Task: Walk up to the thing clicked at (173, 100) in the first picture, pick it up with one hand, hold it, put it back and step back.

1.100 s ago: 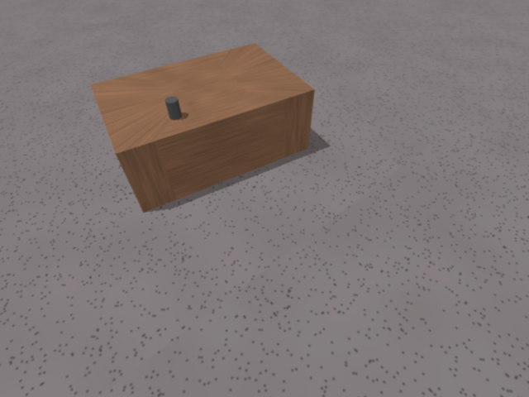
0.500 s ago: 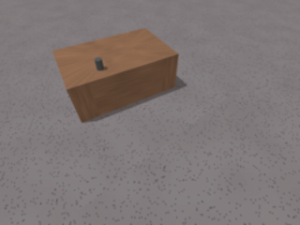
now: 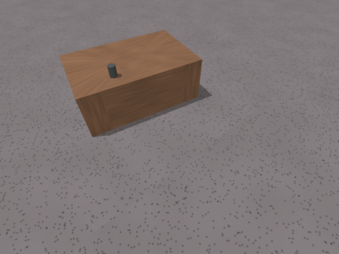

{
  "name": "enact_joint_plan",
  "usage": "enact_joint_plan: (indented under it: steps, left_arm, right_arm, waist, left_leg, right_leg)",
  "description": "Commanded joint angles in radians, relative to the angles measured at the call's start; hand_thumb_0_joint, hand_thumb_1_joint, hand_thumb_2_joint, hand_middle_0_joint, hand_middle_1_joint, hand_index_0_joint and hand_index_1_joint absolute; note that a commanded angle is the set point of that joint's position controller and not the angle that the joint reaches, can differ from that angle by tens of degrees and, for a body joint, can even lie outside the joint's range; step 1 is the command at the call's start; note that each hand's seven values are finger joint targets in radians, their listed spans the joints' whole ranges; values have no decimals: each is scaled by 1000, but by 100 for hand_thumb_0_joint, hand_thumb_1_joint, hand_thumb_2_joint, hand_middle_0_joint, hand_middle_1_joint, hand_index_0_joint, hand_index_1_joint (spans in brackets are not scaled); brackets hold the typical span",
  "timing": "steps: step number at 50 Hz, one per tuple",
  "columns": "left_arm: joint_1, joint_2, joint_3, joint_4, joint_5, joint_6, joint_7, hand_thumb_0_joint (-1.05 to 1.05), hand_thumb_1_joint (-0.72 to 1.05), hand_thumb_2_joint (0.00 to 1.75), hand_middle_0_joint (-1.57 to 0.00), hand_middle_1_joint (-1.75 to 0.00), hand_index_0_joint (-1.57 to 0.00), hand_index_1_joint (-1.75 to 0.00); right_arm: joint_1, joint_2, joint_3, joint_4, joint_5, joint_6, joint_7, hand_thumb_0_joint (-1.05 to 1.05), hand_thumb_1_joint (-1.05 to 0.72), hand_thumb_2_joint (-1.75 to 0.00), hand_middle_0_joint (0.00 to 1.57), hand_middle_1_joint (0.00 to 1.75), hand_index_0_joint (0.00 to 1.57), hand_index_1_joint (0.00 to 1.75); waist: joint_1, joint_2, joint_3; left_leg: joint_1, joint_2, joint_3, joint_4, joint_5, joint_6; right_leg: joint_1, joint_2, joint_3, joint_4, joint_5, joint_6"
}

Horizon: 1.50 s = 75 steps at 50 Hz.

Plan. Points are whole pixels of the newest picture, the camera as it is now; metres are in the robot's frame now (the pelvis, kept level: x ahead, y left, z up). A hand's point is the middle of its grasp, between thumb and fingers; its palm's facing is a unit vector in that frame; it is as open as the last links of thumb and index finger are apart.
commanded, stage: stand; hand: right
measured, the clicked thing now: (112, 70) +1.35 +0.45 -0.35
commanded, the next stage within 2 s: walk up in 0.02 s
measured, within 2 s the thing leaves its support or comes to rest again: neither
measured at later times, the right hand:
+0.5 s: hand (235, 229) +0.23 -0.16 -0.14, palm faces -0.21 +0.88 -0.42, open 7.4 cm
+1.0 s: hand (190, 142) +0.54 -0.05 -0.15, palm faces -0.48 +0.80 -0.36, open 7.4 cm
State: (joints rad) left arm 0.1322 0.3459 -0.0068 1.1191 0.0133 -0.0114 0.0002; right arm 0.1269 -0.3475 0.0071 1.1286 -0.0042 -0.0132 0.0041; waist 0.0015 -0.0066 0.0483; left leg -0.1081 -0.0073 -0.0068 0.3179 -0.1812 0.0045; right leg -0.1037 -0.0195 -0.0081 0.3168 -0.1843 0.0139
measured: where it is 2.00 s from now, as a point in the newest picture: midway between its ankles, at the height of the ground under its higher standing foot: (128, 179)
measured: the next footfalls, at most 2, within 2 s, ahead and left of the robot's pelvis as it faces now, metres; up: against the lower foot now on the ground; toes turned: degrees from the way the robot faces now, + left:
left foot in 0.34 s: +0.15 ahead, +0.25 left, +0.00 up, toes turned +18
right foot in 0.74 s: +0.41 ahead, +0.06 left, +0.00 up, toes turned +15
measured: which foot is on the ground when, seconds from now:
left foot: down 0.00-0.06, up 0.08-0.32, down 0.34-0.76, up 0.78-1.00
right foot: down 0.00-0.36, up 0.38-0.72, down 0.74-1.00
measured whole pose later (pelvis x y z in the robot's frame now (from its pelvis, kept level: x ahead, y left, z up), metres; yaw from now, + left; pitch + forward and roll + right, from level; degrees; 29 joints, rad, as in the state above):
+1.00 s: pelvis +0.33 +0.15 -0.01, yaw +25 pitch -2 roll -1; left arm 0.35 0.40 0.06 0.85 0.03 -0.09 -0.06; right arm 0.26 -0.44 -0.06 0.85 -0.01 -0.06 0.07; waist 0.06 0.05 0.06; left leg -0.50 0.05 -0.01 0.85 -0.29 0.01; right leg -0.17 -0.06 -0.17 0.46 -0.26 -0.03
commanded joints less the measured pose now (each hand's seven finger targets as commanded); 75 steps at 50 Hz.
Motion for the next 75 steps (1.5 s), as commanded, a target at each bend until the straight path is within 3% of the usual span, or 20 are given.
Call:
enact_joint_plan:
  steps: [1,4,7,11,16,17,19,24,30,36,37,38,39,44,52,56,57,59,64,75]
  left_arm:
    - [56,356,131,-109,-1,-46,-5,0,90,90,-20,-30,-20,-30]
    - [115,393,170,-148,24,-65,-1,0,90,90,-20,-30,-20,-30]
    - [-8,347,161,-222,32,-78,-2,0,90,90,-20,-30,-20,-30]
    - [-27,374,169,-270,40,-89,-22,0,90,90,-20,-30,-20,-30]
    - [-12,327,144,-279,43,-66,-39,0,90,90,-20,-30,-20,-30]
    - [27,276,124,-282,38,-59,-44,0,90,90,-20,-30,-20,-30]
    - [-45,277,104,-352,10,-67,-47,0,90,90,-20,-30,-20,-30]
    - [102,326,115,-247,-10,-62,-56,0,90,90,-20,-30,-20,-30]
    - [25,295,127,-317,7,-61,-79,0,90,90,-20,-30,-20,-30]
    - [228,292,159,-278,11,-85,-64,0,90,90,-20,-30,-20,-30]
    - [342,344,180,-265,20,-94,-51,0,90,90,-20,-30,-20,-30]
    - [372,427,190,-286,18,-105,-42,0,90,90,-20,-30,-20,-30]
    - [263,439,178,-311,5,-104,-42,0,90,90,-20,-30,-20,-30]
    - [170,315,144,-329,-1,-108,-44,0,90,90,-20,-30,-20,-30]
    - [230,338,151,-351,6,-100,-49,0,90,90,-20,-30,-20,-30]
    - [207,329,128,-373,2,-81,-46,0,90,90,-20,-30,-20,-30]
    - [236,286,109,-370,1,-76,-43,0,90,90,-20,-30,-20,-30]
    - [290,259,105,-383,-14,-64,-34,0,90,90,-20,-30,-20,-30]
    - [310,297,116,-295,-12,-46,-43,0,90,90,-20,-30,-20,-30]
    - [97,250,129,-335,6,-50,-92,0,90,90,-20,-30,-20,-30]
  right_arm:
    - [-22,-301,-114,-164,-18,-14,26,0,-90,-90,20,30,20,30]
    - [-178,-240,-112,-279,-56,9,64,0,-90,-90,20,30,20,30]
    - [-16,-275,-148,-265,-41,11,96,0,-90,-90,20,30,20,30]
    - [-3,-245,-158,-292,-34,8,127,0,-90,-90,20,30,20,30]
    - [224,-286,-192,-219,-24,-10,103,0,-90,-90,20,30,20,30]
    - [332,-331,-205,-195,-24,-16,85,0,-90,-90,20,30,20,30]
    - [360,-511,-221,-247,8,-32,69,0,-90,-90,20,30,20,30]
    - [180,-347,-153,-312,4,-64,38,0,-90,-90,20,30,20,30]
    - [227,-342,-152,-350,-5,-85,37,0,-90,-90,20,30,20,30]
    - [175,-282,-124,-397,-3,-82,30,0,-90,-90,20,30,20,30]
    - [211,-224,-105,-405,0,-82,29,0,-90,-90,20,30,20,30]
    - [239,-184,-93,-429,6,-83,25,0,-90,-90,20,30,20,30]
    - [211,-282,-116,-398,-8,-73,11,0,-90,-90,20,30,20,30]
    - [254,-263,-121,-316,-2,-67,44,0,-90,-90,20,30,20,30]
    - [68,-214,-122,-389,-6,-66,72,0,-90,-90,20,30,20,30]
    - [172,-258,-144,-353,-9,-76,60,0,-90,-90,20,30,20,30]
    - [271,-297,-160,-321,-15,-83,49,0,-90,-90,20,30,20,30]
    - [361,-457,-197,-361,-6,-92,27,0,-90,-90,20,30,20,30]
    - [195,-326,-141,-372,19,-98,13,0,-90,-90,20,30,20,30]
    - [187,-353,-148,-382,3,-106,18,0,-90,-90,20,30,20,30]
  waist:
    - [56,4,-132]
    - [125,-131,43]
    - [19,-71,39]
    - [19,-146,47]
    - [-83,47,-54]
    - [-132,188,-92]
    - [-147,331,-77]
    - [5,144,1]
    - [-25,139,39]
    - [106,16,-72]
    - [158,-182,-120]
    - [136,-315,-132]
    - [97,-179,-72]
    - [21,-139,46]
    - [72,-123,-2]
    - [-21,-17,-44]
    - [-67,93,-100]
    - [-93,279,-201]
    - [6,116,4]
    - [-19,151,36]
  left_leg:
    - [-212,74,-164,96,-268,89]
    - [-664,94,-43,573,-256,21]
    - [-569,173,-93,606,-192,-9]
    - [-387,182,-22,428,-132,-19]
    - [64,22,173,325,-88,4]
    - [191,4,120,271,-219,51]
    - [118,411,-841,-204,-580,300]
    - [-142,239,-305,-72,-248,199]
    - [-111,251,-275,-78,-210,233]
    - [-325,138,-108,303,74,130]
    - [-432,44,-40,609,4,98]
    - [-621,-81,-2,841,-337,49]
    - [-625,-4,-96,935,-348,47]
    - [-463,79,-83,718,-117,20]
    - [-352,66,58,315,13,9]
    - [-29,21,94,248,16,45]
    - [121,10,53,224,-75,80]
    - [277,433,-734,-36,-314,261]
    - [-95,278,-229,-17,50,189]
    - [-149,244,-128,-45,-148,193]
  right_leg:
    - [196,-80,47,59,-291,-66]
    - [171,-489,418,-218,-560,-260]
    - [72,-398,226,-198,-447,-236]
    - [-47,-325,9,-150,-321,-197]
    - [-292,-200,-162,267,-332,-137]
    - [-377,-142,-205,570,-201,-116]
    - [-636,-13,-3,944,-423,-67]
    - [-409,-132,28,705,-173,-45]
    - [-411,-94,-3,432,-77,-27]
    - [110,15,-85,252,-13,-59]
    - [239,-99,80,136,-213,-87]
    - [288,-422,613,-96,-413,-181]
    - [139,-495,760,-153,-538,-278]
    - [-92,-270,180,-118,-186,-210]
    - [-19,-249,-25,1,81,-206]
    - [-189,-236,-85,211,110,-174]
    - [-269,-177,-139,445,156,-150]
    - [-600,5,-60,884,-351,-67]
    - [-459,-136,53,767,-162,-49]
    - [-334,-105,-20,332,31,-30]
